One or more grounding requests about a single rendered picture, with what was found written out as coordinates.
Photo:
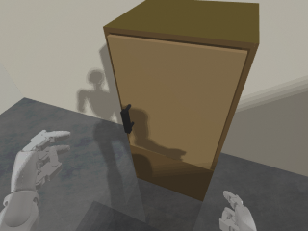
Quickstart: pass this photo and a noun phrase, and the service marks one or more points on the left robot forearm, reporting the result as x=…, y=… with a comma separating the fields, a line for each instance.
x=21, y=212

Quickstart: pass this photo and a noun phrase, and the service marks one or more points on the handle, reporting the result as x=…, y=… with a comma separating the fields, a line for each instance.
x=127, y=124

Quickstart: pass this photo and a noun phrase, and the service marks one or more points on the robot left hand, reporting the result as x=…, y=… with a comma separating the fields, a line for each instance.
x=38, y=152

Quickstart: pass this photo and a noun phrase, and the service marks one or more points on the cupboard door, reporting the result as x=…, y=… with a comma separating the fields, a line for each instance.
x=180, y=94

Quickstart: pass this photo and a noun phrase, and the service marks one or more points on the robot right hand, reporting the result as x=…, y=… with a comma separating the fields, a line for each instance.
x=240, y=220

